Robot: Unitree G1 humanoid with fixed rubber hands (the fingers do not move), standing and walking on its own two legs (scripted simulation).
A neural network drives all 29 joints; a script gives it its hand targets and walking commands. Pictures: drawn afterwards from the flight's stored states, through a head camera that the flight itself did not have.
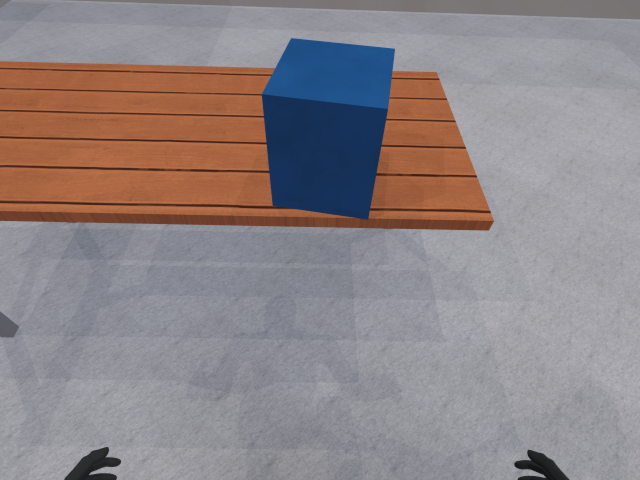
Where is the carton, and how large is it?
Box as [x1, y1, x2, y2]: [262, 38, 394, 219]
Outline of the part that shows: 291,38 262,93 272,203 273,205 367,219 387,111 394,49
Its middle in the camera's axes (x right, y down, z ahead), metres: +0.02 -0.22 +0.76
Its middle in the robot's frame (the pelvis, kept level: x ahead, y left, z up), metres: +0.73 +0.00 +0.02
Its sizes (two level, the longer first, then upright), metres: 0.210 0.200 0.250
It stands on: a table, 0.66 m high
